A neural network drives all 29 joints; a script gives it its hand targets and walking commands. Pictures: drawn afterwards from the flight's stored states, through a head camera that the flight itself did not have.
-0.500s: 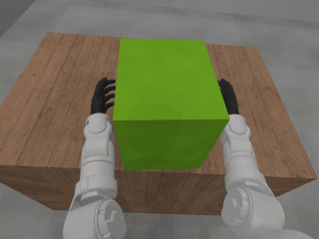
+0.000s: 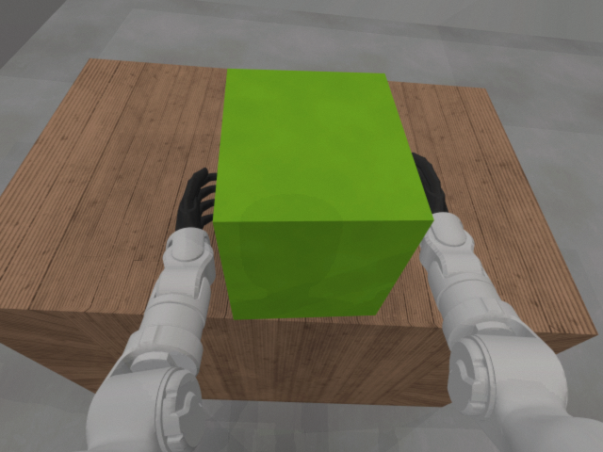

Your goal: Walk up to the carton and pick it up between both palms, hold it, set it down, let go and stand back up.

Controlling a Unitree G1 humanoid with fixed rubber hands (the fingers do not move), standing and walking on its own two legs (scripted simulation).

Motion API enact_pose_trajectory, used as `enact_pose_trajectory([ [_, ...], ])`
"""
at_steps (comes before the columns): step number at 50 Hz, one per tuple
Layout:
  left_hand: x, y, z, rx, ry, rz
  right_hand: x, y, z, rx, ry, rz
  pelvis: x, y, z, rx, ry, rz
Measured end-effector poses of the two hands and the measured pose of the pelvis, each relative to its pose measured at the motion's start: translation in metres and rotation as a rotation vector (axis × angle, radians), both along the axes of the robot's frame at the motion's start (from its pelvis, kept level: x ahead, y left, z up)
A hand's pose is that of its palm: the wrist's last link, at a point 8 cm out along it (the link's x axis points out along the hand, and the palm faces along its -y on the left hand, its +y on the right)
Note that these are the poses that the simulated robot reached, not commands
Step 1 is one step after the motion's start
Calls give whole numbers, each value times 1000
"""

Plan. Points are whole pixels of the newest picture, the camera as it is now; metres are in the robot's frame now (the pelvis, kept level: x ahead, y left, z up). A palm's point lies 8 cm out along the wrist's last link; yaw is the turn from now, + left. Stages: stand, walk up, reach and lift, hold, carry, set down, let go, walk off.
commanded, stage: set down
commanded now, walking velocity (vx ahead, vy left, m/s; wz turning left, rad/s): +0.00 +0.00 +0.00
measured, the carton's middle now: (306, 200) +0.47 +0.02 +0.03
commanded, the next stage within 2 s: none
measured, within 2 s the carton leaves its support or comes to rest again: neither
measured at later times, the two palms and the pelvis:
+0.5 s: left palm (146, 220) +0.39 +0.23 +0.06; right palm (455, 189) +0.46 -0.19 +0.09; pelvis -0.02 -0.02 -0.02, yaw +3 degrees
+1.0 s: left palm (90, 130) +0.41 +0.26 +0.19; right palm (500, 115) +0.47 -0.20 +0.21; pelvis -0.01 -0.02 -0.01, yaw +4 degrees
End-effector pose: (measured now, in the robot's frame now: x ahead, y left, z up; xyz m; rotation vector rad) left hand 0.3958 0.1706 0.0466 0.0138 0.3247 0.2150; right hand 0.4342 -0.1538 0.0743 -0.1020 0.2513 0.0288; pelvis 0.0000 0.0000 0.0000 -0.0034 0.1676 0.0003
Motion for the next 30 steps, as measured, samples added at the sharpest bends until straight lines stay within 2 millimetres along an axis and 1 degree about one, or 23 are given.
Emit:
enact_pose_trajectory([
  [3, 2, 4, -2, -3, 1, 5, 3, 0, -5, 8, 32, -2, -2, 0, -2, -4, 40, -2],
  [5, 5, 9, 1, -2, -17, 16, 5, 1, -5, 13, 40, -2, -2, 0, -4, -8, 67, -1],
  [10, 9, 30, 23, 25, -77, 44, 11, 3, 0, 27, 34, 7, -2, 0, -8, -17, 110, 10],
  [14, 4, 50, 38, 63, -87, 52, 15, 0, 6, 37, 33, 1, -4, -2, -10, -18, 106, 27],
  [16, 0, 58, 40, 74, -73, 52, 17, -4, 9, 39, 31, -5, -6, -3, -10, -16, 100, 36],
  [19, -6, 64, 33, 76, -45, 42, 19, -14, 11, 35, 33, -22, -11, -7, -11, -11, 97, 47],
  [22, -7, 64, 22, 58, -36, 32, 21, -25, 15, 23, 21, -27, -18, -13, -13, -6, 111, 51],
  [26, -3, 54, 11, 34, -41, 11, 25, -37, 22, 7, 0, -17, -26, -20, -16, -3, 147, 55],
  [28, 1, 47, 10, 28, -56, -3, 28, -39, 26, 8, -14, -5, -29, -23, -18, -2, 169, 56],
  [30, 6, 41, 16, 22, -80, -10, 31, -40, 32, 14, -33, 9, -32, -24, -20, -1, 187, 53],
])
